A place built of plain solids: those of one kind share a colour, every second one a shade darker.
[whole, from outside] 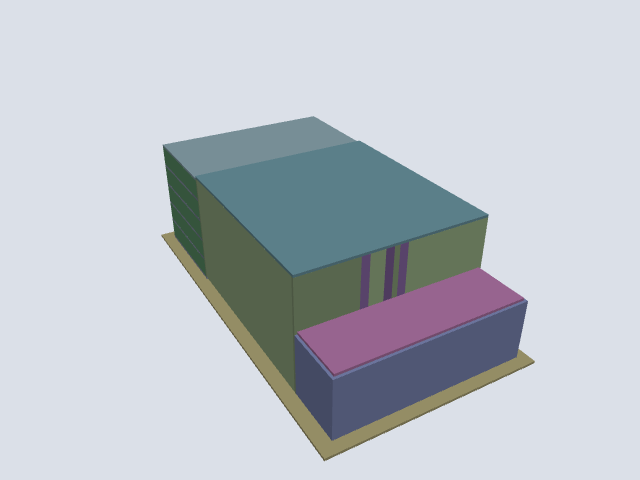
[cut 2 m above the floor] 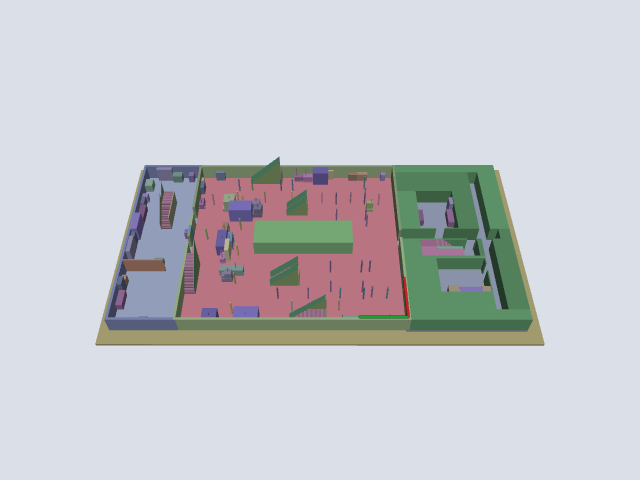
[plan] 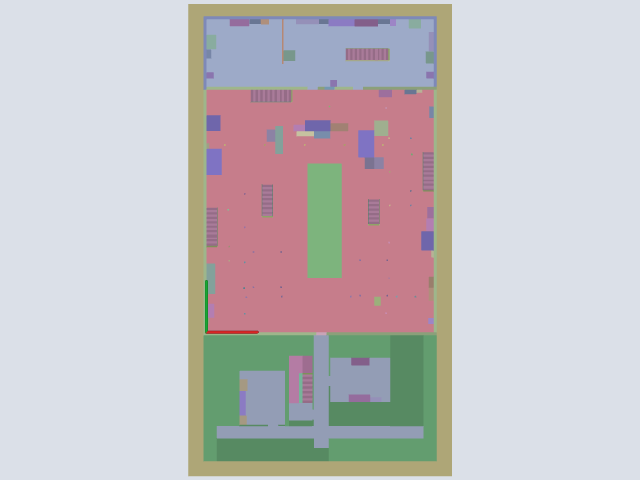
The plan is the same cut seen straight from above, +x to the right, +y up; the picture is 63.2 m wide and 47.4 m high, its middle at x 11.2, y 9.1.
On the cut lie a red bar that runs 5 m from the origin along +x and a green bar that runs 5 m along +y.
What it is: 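The inside of a sea-going cargo motor ship; the engine room, the machinery rooms across one end of it and the crew's accommodation across the other; there is no window anywhere; the ship lies still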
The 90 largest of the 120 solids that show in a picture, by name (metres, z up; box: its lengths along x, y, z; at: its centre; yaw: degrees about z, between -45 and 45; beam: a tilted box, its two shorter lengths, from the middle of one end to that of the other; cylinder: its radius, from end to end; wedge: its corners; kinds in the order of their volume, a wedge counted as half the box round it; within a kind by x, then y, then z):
{
 "wall_house_1": {"box": [1.3, 12.44, 2.45], "at": [0.35, -6.52, 1.22]},
 "wall_house_2": {"box": [2.26, 8.98, 2.45], "at": [2.13, -4.79, 1.22]},
 "wall_house_3": {"box": [2.82, 0.14, 2.45], "at": [4.67, -9.21, 1.22]},
 "wall_house_4": {"box": [4.48, 3.52, 2.45], "at": [5.5, -2.06, 1.22]},
 "wall_house_5": {"box": [9.6, 2.23, 2.45], "at": [5.8, -11.62, 1.22]},
 "wall_house_6": {"box": [0.4, 8.98, 2.45], "at": [7.93, -4.79, 1.22]},
 "wall_house_7": {"box": [2.33, 0.55, 2.45], "at": [9.29, -9.01, 1.22]},
 "wall_house_8": {"box": [2.33, 2.02, 2.45], "at": [9.29, -1.31, 1.22]},
 "wall_house_9": {"box": [0.14, 7.33, 2.45], "at": [10.53, -3.97, 1.22]},
 "wall_house_10": {"box": [1.47, 1.3, 2.45], "at": [11.33, -12.09, 1.22]},
 "wall_house_11": {"box": [0.14, 3.96, 2.45], "at": [12.13, -7.3, 1.22]},
 "wall_house_12": {"box": [0.14, 4.03, 2.45], "at": [12.13, -2.31, 1.22]},
 "wall_house_13": {"box": [5.93, 2.38, 2.45], "at": [15.17, -8.09, 1.22]},
 "wall_house_14": {"box": [5.93, 2.23, 2.45], "at": [15.17, -1.41, 1.22]},
 "wall_house_15": {"box": [9.37, 2.23, 2.45], "at": [16.75, -11.62, 1.22]},
 "wall_house_16": {"box": [3.3, 8.98, 2.45], "at": [19.78, -4.79, 1.22]},
 "wall_house_17": {"box": [1.3, 12.44, 2.45], "at": [22.08, -6.52, 1.22]},
 "wall_house_18": {"box": [1.3, 12.44, 2.45], "at": [22.08, -6.52, 3.97]},
 "wall_house_19": {"box": [1.3, 12.44, 2.45], "at": [22.08, -6.52, 6.72]},
 "wall_house_20": {"box": [1.3, 12.44, 2.45], "at": [22.08, -6.52, 9.47]},
 "wall_house_21": {"box": [1.3, 12.44, 2.45], "at": [22.08, -6.52, 12.22]},
 "wall_bay_1": {"box": [0.3, 23.94, 13.74], "at": [-0.15, 11.97, 6.87]},
 "wall_bay_2": {"box": [10.28, 0.3, 13.74], "at": [4.84, 24.09, 6.87]},
 "wall_bay_3": {"box": [11.13, 0.3, 13.74], "at": [5.27, -0.15, 6.87]},
 "wall_bay_4": {"box": [0.67, 0.3, 13.74], "at": [11.31, 24.09, 6.87]},
 "wall_bay_5": {"box": [1.81, 0.3, 13.74], "at": [13.55, 24.09, 6.87]},
 "wall_bay_6": {"box": [10.9, 0.3, 13.74], "at": [17.28, -0.15, 6.87]},
 "wall_bay_7": {"box": [7.28, 0.3, 13.74], "at": [19.09, 24.09, 6.87]},
 "wall_bay_8": {"box": [0.3, 23.94, 13.74], "at": [22.58, 11.97, 6.87]},
 "floor_site_1": {"box": [26.03, 46.64, 0.3], "at": [11.21, 9.08, -0.45]},
 "roof_bay_1": {"box": [23.03, 24.54, 0.3], "at": [11.21, 11.97, 13.89]},
 "floor_bay_1": {"box": [22.43, 23.94, 0.3], "at": [11.21, 11.97, -0.15]},
 "engine_1": {"box": [3.39, 11.31, 3.08], "at": [11.66, 10.99, 1.54]},
 "floor_house_1": {"box": [23.03, 12.74, 0.3], "at": [11.21, -6.37, -0.15]},
 "roof_house_1": {"box": [23.03, 12.44, 0.3], "at": [11.21, -6.52, 13.59]},
 "wall_annex_1": {"box": [0.3, 6.96, 7.33], "at": [-0.15, 27.42, 3.66]},
 "wall_annex_2": {"box": [23.03, 0.3, 7.33], "at": [11.21, 31.05, 3.66]},
 "wall_annex_3": {"box": [0.3, 6.96, 7.33], "at": [22.58, 27.42, 3.66]},
 "floor_annex_ground_1": {"box": [22.43, 6.96, 0.3], "at": [11.21, 27.42, -0.15]},
 "roof_annex_1": {"box": [22.43, 6.96, 0.3], "at": [11.21, 27.42, 7.48]},
 "tank_1": {"box": [1.37, 1.56, 1.68], "at": [0.68, 20.63, 0.84]},
 "tank_2": {"box": [1.51, 2.58, 1.79], "at": [0.75, 16.82, 0.9]},
 "tank_3": {"box": [2.52, 1.08, 1.62], "at": [10.99, 20.39, 0.81]},
 "tank_4": {"box": [1.59, 2.69, 2.35], "at": [15.77, 18.58, 1.18]},
 "tank_5": {"box": [1.23, 1.92, 2.32], "at": [21.82, 9.02, 1.16]},
 "wall_trunk_plug_1": {"box": [0.99, 4.7, 2.45], "at": [8.63, -4.67, 1.22]},
 "wall_trunk_plug_2": {"box": [0.34, 1.74, 2.45], "at": [9.29, -3.19, 1.22]},
 "wall_trunk_plug_3": {"box": [0.99, 1.86, 2.45], "at": [9.96, -3.25, 1.22]},
 "wall_trunk_spine_1": {"box": [0.34, 2.93, 13.44], "at": [9.29, -5.53, 6.72]},
 "wall_bay_lintel_1": {"box": [1.0, 0.3, 11.69], "at": [10.48, 24.09, 7.89]},
 "wall_bay_lintel_2": {"box": [1.0, 0.3, 8.03], "at": [12.14, 24.09, 9.73]},
 "wall_bay_lintel_3": {"box": [1.0, 0.3, 11.69], "at": [14.95, 24.09, 7.89]},
 "rack_1": {"box": [0.61, 2.41, 2.19], "at": [3.56, -7.03, 1.09]},
 "rack_2": {"box": [2.56, 0.69, 2.15], "at": [13.33, 30.56, 1.07]},
 "bench_1": {"box": [1.95, 0.7, 0.89], "at": [3.25, 30.55, 0.45]},
 "bench_2": {"box": [2.12, 0.75, 0.92], "at": [15.11, -6.53, 0.46]},
 "bench_3": {"box": [1.79, 0.77, 0.9], "at": [15.19, -2.91, 0.45]},
 "bench_4": {"box": [2.32, 0.73, 0.91], "at": [15.77, 30.54, 0.46]},
 "lockers_1": {"box": [2.28, 0.5, 1.89], "at": [9.96, 30.65, 0.94]},
 "lockers_2": {"box": [1.1, 0.47, 1.81], "at": [16.72, -6.67, 0.91]},
 "lockers_3": {"box": [0.48, 1.91, 1.9], "at": [22.19, 28.68, 0.95]},
 "cabinet_1": {"box": [0.46, 0.91, 1.48], "at": [0.23, 27.47, 0.74]},
 "cabinet_2": {"box": [1.13, 0.48, 1.9], "at": [4.79, 30.66, 0.95]},
 "cabinet_3": {"box": [0.95, 0.47, 1.53], "at": [11.58, 30.67, 0.77]},
 "cabinet_4": {"box": [1.19, 0.46, 1.1], "at": [17.52, 30.67, 0.55]},
 "cabinet_5": {"box": [1.19, 0.46, 1.15], "at": [20.13, 23.71, 0.57]},
 "cabinet_6": {"box": [0.44, 1.14, 1.3], "at": [22.21, 21.71, 0.65]},
 "cooler_1": {"box": [0.85, 3.02, 0.93], "at": [0.42, 5.28, 0.47]},
 "cooler_2": {"box": [0.73, 2.68, 0.89], "at": [7.15, 18.98, 0.56]},
 "crate_1": {"box": [0.95, 1.44, 0.66], "at": [0.47, 28.64, 0.33]},
 "crate_2": {"box": [1.16, 1.06, 0.81], "at": [8.18, 27.3, 0.41]},
 "crate_3": {"box": [1.21, 0.91, 1.07], "at": [20.56, 30.45, 0.54]},
 "crate_4": {"box": [0.8, 1.21, 1.06], "at": [22.03, 27.12, 0.53]},
 "fridge_1": {"box": [0.72, 0.91, 1.97], "at": [3.62, -8.69, 0.98]},
 "fridge_2": {"box": [0.79, 1.18, 1.99], "at": [3.65, -5.23, 0.99]},
 "evaporator_1": {"box": [1.31, 1.31, 1.24], "at": [17.24, 20.06, 1.1]},
 "evaporator_2": {"box": [1.37, 1.53, 0.48], "at": [17.24, 20.14, 0.24]},
 "purifier_1": {"box": [0.82, 1.21, 0.57], "at": [6.36, 19.41, 0.29]},
 "purifier_2": {"box": [0.89, 0.89, 0.81], "at": [16.09, 16.58, 0.99]},
 "purifier_3": {"box": [0.95, 1.14, 0.58], "at": [16.09, 16.67, 0.29]},
 "purifier_4": {"box": [0.93, 1.18, 0.57], "at": [17.02, 16.69, 0.29]},
 "purifier_5": {"box": [0.87, 0.87, 0.79], "at": [17.02, 16.81, 0.96]},
 "wall_stair_1": {"box": [4.25, 0.1, 6.11], "at": [15.84, 26.81, 3.01]},
 "wall_part_annex_ground_1": {"box": [0.15, 4.43, 3.37], "at": [7.53, 28.69, 1.68]},
 "starter_1": {"box": [1.74, 0.51, 2.09], "at": [9.74, 19.6, 1.04]},
 "pump_1": {"box": [0.68, 1.34, 0.68], "at": [0.38, 2.11, 0.48]},
 "pump_2": {"box": [0.68, 1.2, 0.68], "at": [22.05, 10.61, 0.48]},
 "floor_wall_bay_door_1": {"box": [1.0, 0.3, 3.66], "at": [12.14, 24.09, 1.83]},
 "heater_1": {"box": [1.5, 0.57, 1.25], "at": [11.41, 19.48, 0.74]},
 "chest_1": {"box": [0.49, 1.28, 1.05], "at": [22.19, 3.73, 0.53]}
}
